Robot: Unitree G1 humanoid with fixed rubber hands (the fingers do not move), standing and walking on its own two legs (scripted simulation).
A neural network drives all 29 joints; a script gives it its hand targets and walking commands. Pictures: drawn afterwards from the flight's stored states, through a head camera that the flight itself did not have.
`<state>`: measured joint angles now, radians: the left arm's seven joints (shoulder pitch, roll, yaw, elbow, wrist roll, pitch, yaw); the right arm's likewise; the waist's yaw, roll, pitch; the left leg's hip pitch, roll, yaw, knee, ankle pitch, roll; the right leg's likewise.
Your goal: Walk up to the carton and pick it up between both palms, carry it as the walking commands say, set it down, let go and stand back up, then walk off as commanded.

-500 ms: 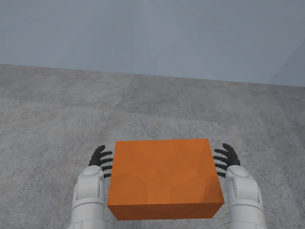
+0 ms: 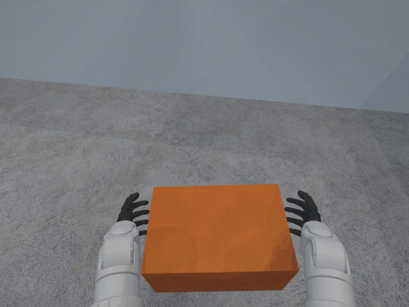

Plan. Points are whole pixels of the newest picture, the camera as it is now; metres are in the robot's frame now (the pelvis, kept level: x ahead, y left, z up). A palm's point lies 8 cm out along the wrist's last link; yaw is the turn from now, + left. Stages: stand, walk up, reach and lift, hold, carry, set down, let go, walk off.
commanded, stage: hold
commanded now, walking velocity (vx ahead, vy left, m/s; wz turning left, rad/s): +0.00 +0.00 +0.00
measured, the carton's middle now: (217, 238) +0.32 +0.01 -0.04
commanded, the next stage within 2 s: carry in 0.84 s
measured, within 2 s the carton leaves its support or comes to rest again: neither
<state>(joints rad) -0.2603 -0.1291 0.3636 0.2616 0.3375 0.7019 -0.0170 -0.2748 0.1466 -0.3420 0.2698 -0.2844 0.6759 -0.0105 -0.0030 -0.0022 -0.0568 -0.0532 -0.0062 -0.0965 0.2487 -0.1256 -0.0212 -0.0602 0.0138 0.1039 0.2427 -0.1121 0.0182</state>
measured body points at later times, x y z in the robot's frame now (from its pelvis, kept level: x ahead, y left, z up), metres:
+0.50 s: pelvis +0.01 +0.00 +0.00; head -0.05 +0.00 +0.45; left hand +0.29 +0.19 +0.04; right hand +0.29 -0.19 +0.04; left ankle +0.01 +0.13 -0.75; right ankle +0.02 -0.13 -0.75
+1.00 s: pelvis -0.02 +0.00 -0.02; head -0.05 +0.00 +0.43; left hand +0.29 +0.19 +0.05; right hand +0.29 -0.18 +0.05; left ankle +0.01 +0.13 -0.75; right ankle +0.02 -0.13 -0.75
